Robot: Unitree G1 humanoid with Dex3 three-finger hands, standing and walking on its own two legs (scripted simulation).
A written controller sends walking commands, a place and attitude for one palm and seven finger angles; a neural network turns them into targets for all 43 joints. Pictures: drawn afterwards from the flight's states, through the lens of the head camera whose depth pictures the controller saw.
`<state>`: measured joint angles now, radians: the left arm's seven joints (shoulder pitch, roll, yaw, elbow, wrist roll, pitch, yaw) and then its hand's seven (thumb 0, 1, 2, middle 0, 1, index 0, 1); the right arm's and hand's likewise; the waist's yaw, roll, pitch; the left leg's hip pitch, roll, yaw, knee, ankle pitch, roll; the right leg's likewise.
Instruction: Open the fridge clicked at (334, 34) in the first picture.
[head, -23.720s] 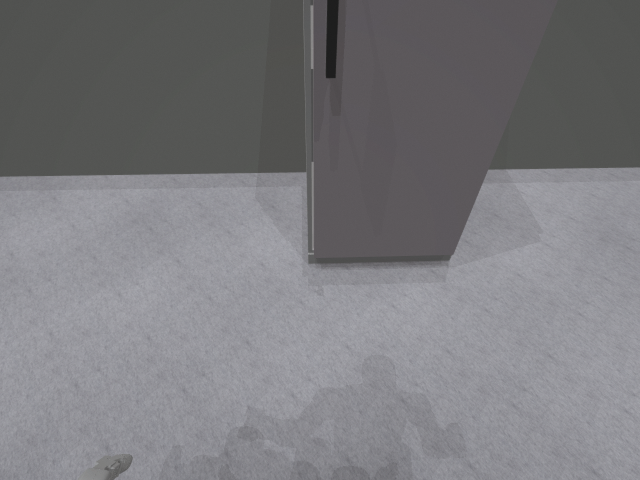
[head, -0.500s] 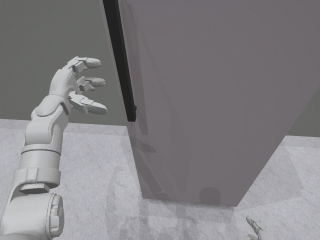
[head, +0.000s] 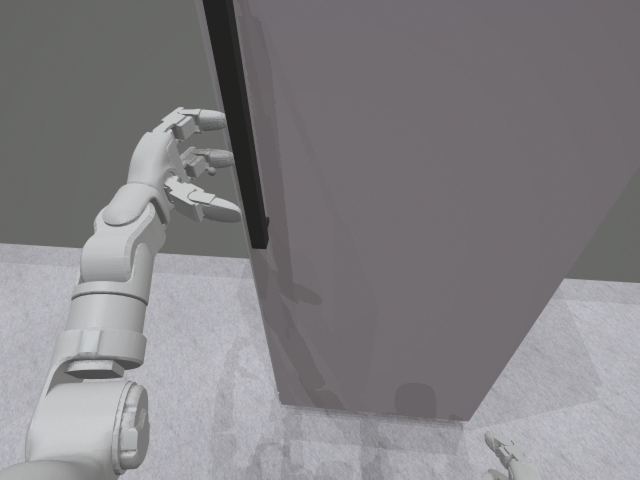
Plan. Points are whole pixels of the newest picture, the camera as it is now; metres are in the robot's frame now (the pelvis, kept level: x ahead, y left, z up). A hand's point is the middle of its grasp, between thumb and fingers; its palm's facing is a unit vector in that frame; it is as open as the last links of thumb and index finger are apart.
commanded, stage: feel for the door with the fingertips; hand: left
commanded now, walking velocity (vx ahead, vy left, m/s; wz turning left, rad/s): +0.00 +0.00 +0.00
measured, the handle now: (244, 121) +0.47 +0.12 +0.25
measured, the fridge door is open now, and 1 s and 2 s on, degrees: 0 0 0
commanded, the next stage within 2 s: slide the fingers in behind the handle in 0.50 s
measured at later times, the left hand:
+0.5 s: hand (211, 164) +0.42 +0.16 +0.21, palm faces -0.02 -1.00 +0.00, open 13.9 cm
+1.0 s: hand (212, 164) +0.42 +0.16 +0.21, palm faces -0.01 -1.00 -0.01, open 13.9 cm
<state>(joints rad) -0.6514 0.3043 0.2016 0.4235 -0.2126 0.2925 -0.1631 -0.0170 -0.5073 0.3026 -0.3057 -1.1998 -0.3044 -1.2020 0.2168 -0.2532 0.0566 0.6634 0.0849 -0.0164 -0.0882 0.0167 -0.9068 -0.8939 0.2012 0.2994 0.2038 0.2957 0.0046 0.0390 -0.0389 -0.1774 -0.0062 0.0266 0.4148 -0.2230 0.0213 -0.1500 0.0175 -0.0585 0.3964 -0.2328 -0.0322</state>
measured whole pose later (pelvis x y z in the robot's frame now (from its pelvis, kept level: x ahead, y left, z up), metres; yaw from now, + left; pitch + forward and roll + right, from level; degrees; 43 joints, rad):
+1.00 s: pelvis +0.00 +0.01 +0.00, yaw +0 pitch +0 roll +0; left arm -0.73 0.31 0.20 0.57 -0.19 0.21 -0.13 -0.02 -0.51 0.30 -0.32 -1.23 -0.31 -1.21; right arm 0.25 -0.25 0.05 0.67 0.08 -0.03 -0.09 0.02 -0.91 -0.89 0.20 0.30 0.20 0.30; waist 0.00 0.04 -0.03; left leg -0.19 -0.02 0.03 0.41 -0.22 0.03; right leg -0.16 0.01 -0.05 0.39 -0.22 -0.02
